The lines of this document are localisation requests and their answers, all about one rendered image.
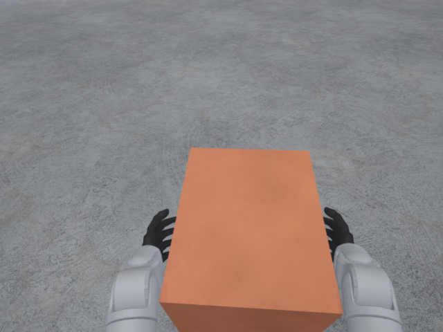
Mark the robot right forearm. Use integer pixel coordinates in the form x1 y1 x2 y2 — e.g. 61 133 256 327
334 243 403 332

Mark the robot left forearm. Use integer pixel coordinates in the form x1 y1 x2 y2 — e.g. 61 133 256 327
105 245 163 332

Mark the robot right hand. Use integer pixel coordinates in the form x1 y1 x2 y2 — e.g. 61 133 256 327
323 207 354 263

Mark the robot left hand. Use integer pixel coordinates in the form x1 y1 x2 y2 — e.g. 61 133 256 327
142 209 177 262

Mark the carton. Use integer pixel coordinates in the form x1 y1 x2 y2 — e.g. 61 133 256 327
159 147 343 332

